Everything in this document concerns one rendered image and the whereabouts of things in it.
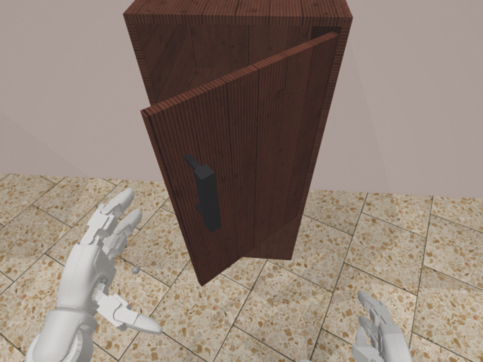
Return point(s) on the left robot hand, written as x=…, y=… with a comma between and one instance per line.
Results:
x=92, y=258

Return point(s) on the robot left forearm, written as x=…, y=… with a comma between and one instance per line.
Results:
x=66, y=337

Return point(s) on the handle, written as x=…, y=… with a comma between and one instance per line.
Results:
x=207, y=192

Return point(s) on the cupboard door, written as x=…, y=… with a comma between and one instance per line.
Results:
x=256, y=129

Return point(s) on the right robot hand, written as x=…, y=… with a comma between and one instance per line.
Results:
x=388, y=341

